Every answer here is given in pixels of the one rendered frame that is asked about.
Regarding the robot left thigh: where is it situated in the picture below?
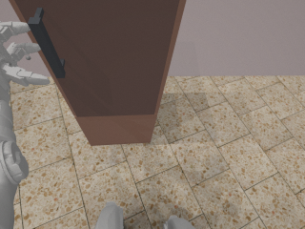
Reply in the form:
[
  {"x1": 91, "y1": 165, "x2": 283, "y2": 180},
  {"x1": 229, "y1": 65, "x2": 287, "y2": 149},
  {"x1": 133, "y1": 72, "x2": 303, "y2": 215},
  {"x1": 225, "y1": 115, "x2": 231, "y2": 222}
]
[{"x1": 94, "y1": 205, "x2": 124, "y2": 229}]

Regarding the handle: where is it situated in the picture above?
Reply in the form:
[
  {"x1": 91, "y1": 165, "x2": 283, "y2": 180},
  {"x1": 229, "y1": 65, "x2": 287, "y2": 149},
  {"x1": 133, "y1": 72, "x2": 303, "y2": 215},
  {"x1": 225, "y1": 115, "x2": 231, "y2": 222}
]
[{"x1": 28, "y1": 7, "x2": 66, "y2": 78}]

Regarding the left robot hand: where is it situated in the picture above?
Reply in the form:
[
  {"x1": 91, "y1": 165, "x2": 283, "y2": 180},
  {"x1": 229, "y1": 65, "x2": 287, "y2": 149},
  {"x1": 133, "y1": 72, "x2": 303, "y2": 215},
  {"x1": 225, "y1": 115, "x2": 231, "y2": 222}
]
[{"x1": 0, "y1": 21, "x2": 51, "y2": 87}]

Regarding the cupboard door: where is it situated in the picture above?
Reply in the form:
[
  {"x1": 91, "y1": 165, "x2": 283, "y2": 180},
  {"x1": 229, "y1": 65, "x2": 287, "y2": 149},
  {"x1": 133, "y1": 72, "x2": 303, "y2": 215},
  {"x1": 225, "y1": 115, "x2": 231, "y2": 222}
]
[{"x1": 14, "y1": 0, "x2": 179, "y2": 117}]

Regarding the robot left upper arm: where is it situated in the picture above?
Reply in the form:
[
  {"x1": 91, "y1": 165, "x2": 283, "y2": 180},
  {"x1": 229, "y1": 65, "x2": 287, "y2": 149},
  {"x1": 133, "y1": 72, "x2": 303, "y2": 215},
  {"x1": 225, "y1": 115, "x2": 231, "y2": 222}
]
[{"x1": 0, "y1": 140, "x2": 30, "y2": 229}]

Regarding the robot left forearm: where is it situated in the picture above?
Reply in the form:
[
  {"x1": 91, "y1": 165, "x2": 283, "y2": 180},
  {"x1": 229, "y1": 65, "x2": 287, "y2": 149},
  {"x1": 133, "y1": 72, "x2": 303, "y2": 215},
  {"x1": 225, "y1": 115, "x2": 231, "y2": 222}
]
[{"x1": 0, "y1": 75, "x2": 17, "y2": 144}]

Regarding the robot thigh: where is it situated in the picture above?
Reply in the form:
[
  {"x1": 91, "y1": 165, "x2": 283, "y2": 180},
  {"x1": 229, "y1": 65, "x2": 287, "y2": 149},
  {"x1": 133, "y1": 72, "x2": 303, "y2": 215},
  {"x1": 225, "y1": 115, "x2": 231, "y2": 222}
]
[
  {"x1": 162, "y1": 218, "x2": 195, "y2": 229},
  {"x1": 94, "y1": 205, "x2": 124, "y2": 229}
]

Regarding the robot right thigh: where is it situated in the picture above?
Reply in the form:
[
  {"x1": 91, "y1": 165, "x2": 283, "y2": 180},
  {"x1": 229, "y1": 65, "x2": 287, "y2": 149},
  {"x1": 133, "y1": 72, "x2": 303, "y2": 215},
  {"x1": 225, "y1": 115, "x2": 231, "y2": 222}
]
[{"x1": 162, "y1": 218, "x2": 195, "y2": 229}]

